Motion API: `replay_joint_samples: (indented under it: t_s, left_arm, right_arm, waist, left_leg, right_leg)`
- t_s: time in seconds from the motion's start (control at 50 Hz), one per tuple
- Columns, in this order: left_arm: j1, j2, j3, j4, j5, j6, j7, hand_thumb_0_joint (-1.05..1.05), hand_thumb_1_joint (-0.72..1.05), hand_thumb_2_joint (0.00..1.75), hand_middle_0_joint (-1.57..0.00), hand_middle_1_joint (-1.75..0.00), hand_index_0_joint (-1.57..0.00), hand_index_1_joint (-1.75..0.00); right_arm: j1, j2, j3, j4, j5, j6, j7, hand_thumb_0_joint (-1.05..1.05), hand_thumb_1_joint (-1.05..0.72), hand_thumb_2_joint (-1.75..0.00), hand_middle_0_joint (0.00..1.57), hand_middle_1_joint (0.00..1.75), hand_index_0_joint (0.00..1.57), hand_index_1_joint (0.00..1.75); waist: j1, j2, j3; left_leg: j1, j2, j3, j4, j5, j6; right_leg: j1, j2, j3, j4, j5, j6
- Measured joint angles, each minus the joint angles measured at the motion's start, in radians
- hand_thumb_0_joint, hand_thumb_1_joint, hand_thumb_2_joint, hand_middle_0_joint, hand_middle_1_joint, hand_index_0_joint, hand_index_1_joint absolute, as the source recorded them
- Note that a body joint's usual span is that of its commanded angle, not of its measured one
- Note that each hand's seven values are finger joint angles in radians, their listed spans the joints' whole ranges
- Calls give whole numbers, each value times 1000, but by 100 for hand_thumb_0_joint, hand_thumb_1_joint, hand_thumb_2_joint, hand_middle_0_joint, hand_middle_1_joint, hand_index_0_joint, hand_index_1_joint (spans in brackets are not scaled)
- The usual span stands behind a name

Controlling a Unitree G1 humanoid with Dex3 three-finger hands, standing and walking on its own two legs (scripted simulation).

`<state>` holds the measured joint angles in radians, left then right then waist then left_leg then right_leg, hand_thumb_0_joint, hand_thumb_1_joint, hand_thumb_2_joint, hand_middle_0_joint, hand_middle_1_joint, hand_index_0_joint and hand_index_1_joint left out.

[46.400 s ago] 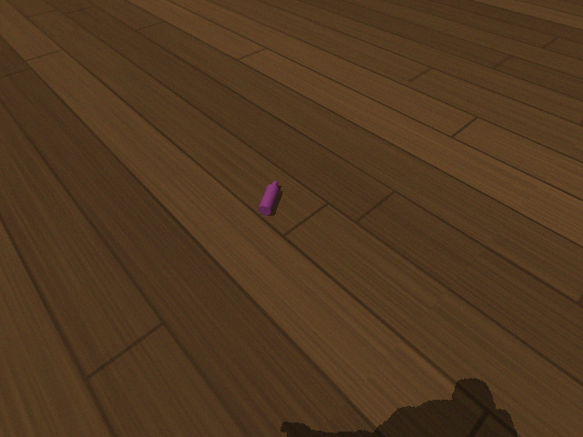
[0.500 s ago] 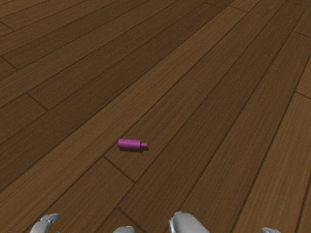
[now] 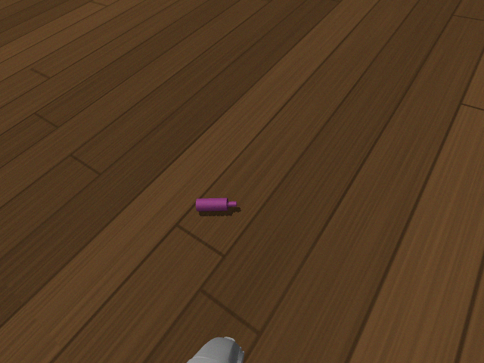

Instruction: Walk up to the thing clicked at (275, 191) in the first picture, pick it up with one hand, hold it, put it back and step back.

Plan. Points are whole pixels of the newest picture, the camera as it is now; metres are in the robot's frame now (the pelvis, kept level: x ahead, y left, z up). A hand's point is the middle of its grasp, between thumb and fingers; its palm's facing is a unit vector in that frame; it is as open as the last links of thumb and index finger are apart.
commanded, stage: step back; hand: left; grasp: from above
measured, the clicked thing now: (216, 204) +0.86 +0.25 -0.74
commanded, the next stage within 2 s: stand in 1.68 s
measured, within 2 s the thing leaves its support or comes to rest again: neither
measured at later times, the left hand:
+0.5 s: hand out of the picture -0.12 +0.26 -0.16, palm faces +0.02 -0.92 -0.39, open 7.4 cm
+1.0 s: hand out of the picture -0.20 +0.28 -0.15, palm faces +0.04 -0.91 -0.40, open 7.4 cm
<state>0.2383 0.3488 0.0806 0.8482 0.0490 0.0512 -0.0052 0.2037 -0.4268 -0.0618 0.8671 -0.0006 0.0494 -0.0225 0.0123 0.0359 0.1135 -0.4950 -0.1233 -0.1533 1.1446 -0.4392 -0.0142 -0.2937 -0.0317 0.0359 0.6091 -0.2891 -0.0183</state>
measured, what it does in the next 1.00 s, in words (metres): walks backwards: left foot, then right foot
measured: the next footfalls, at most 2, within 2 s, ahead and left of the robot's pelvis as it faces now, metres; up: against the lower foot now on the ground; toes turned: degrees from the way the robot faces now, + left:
left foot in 0.18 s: -0.05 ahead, +0.11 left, +0.00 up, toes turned +3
right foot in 0.54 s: -0.21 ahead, -0.14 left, +0.00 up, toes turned +2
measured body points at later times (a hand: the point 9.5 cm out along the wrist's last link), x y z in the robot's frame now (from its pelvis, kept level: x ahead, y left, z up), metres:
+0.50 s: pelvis -0.18 -0.01 -0.01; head -0.13 +0.00 +0.44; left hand -0.12 +0.31 -0.13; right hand -0.03 -0.32 -0.11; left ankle -0.09 +0.11 -0.73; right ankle -0.24 -0.15 -0.70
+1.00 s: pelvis -0.24 -0.01 +0.00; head -0.23 -0.01 +0.45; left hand -0.20 +0.32 -0.12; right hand -0.17 -0.31 -0.13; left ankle -0.23 +0.12 -0.73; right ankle -0.25 -0.13 -0.70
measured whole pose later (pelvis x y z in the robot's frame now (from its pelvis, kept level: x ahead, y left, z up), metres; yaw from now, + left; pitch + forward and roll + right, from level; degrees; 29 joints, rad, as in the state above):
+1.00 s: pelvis -0.24 -0.01 +0.00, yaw +3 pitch -3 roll +1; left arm 0.23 0.40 0.07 0.96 0.03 0.01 -0.01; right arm 0.25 -0.35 -0.06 0.97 -0.03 -0.02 0.03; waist 0.00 -0.02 0.07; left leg -0.22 -0.02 -0.02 0.55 -0.29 0.03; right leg -0.34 -0.03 0.03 0.91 -0.52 -0.04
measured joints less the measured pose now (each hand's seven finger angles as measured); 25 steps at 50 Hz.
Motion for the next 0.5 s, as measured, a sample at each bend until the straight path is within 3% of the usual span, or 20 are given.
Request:
replay_joint_samples:
  t_s: [0.08,0.14,0.18,0.22,0.24,0.28,0.3,0.34,0.38,0.44,0.5]
  left_arm:
    - [-62,10,1,-59,-2,-15,19,1,90,89,-20,-30,-21,-30]
    - [-109,21,-2,-94,-11,-16,28,0,90,89,-20,-30,-21,-30]
    - [-135,30,-8,-104,-19,-9,27,0,90,89,-20,-30,-21,-30]
    - [-155,45,-9,-93,-26,4,26,0,90,89,-20,-30,-21,-30]
    - [-155,41,-10,-82,-31,11,27,0,90,89,-20,-30,-20,-30]
    - [-145,24,-14,-54,-33,23,28,0,90,89,-20,-30,-20,-30]
    - [-138,19,-16,-41,-35,28,25,0,90,89,-20,-30,-20,-30]
    - [-119,18,-14,-29,-42,30,19,0,90,89,-20,-30,-20,-30]
    - [-97,24,-10,-22,-44,23,16,0,90,89,-20,-30,-21,-30]
    - [-66,37,-8,-2,-41,7,17,0,90,89,-20,-30,-21,-30]
    - [-30,46,-13,33,-36,-14,16,0,90,89,-20,-30,-20,-30]
  right_arm:
    - [26,7,5,21,-7,0,-5,1,-90,-90,21,30,20,30]
    - [25,27,12,27,-13,-1,-1,1,-90,-90,21,30,20,30]
    - [20,41,13,25,-16,-8,5,1,-90,-90,21,30,20,30]
    - [1,70,14,28,-22,-11,10,1,-90,-90,21,30,20,30]
    - [-1,74,18,22,-26,-9,17,1,-90,-90,21,30,20,30]
    - [-5,67,24,12,-33,-8,27,1,-90,-90,21,30,20,30]
    - [-7,65,24,10,-36,-8,27,1,-90,-90,21,30,20,30]
    - [-16,65,26,4,-42,-5,22,1,-90,-90,21,30,20,30]
    - [-36,64,25,-4,-42,-2,20,1,-90,-90,21,30,20,30]
    - [-78,57,18,-29,-40,-3,23,1,-90,-90,21,30,20,30]
    - [-120,46,12,-54,-39,-7,31,1,-90,-90,21,30,20,30]
  waist:
    - [-14,10,36]
    - [-19,-6,66]
    - [-23,-25,78]
    - [-9,-95,103]
    - [-4,-103,100]
    - [-23,-72,81]
    - [-31,-58,71]
    - [-28,-53,44]
    - [-14,-57,27]
    - [-1,-60,26]
    - [11,-56,31]
  left_leg:
    - [105,34,39,-139,-63,-13]
    - [184,64,90,-311,-72,-5]
    - [240,75,120,-452,13,12]
    - [256,40,155,-488,88,36]
    - [249,42,165,-483,94,44]
    - [227,74,145,-468,105,55]
    - [220,89,133,-476,118,56]
    - [206,109,131,-512,158,52]
    - [185,123,141,-544,196,49]
    - [146,137,155,-566,241,49]
    - [103,152,183,-554,264,48]
  right_leg:
    - [-49,3,-48,12,34,-6]
    - [-91,-8,-79,46,50,-4]
    - [-123,-20,-94,81,55,2]
    - [-141,-51,-57,111,66,3]
    - [-155,-36,-35,142,-9,0]
    - [-185,39,6,306,-189,0]
    - [-194,74,27,397,-223,-3]
    - [-202,122,74,543,-225,-7]
    - [-182,137,96,609,-201,-1]
    - [-91,108,80,511,-196,25]
    - [31,58,38,248,-219,35]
